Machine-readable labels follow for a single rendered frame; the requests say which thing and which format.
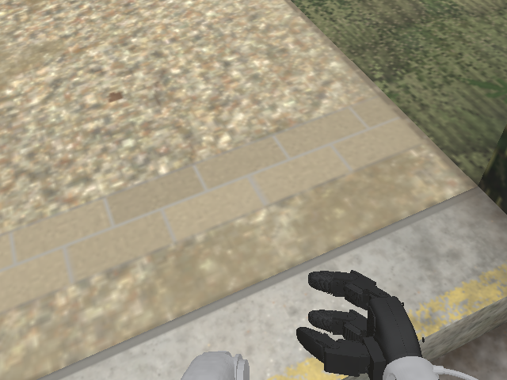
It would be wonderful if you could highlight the robot right hand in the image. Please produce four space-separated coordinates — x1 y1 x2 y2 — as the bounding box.
296 270 425 380

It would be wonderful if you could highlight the right robot forearm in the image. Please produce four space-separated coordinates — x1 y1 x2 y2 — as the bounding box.
383 356 440 380

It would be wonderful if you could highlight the robot left thigh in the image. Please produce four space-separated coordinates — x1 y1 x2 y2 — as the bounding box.
181 351 250 380

